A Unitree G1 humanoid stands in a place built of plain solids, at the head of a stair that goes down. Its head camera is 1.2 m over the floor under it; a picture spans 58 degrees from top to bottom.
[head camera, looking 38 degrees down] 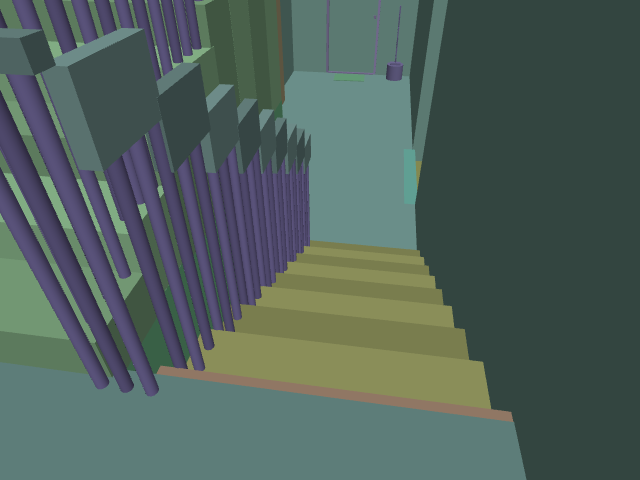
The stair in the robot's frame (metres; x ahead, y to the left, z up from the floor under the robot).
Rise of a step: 0.17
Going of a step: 0.31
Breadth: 1.11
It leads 9 degrees to the right of straight ahead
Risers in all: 9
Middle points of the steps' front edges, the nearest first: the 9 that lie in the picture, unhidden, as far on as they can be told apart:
0.79 -0.02 0.00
1.09 -0.07 -0.17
1.40 -0.12 -0.34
1.70 -0.16 -0.52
2.01 -0.21 -0.69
2.31 -0.25 -0.86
2.62 -0.30 -1.03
2.92 -0.34 -1.20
3.22 -0.39 -1.38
